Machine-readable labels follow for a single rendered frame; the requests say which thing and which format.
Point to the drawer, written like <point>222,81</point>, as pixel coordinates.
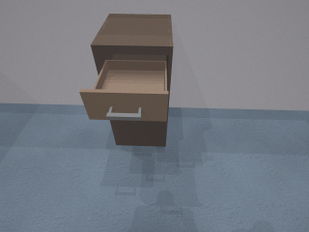
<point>127,85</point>

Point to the handle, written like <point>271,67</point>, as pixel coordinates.
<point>124,116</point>

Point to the cabinet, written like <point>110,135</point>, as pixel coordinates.
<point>136,37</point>

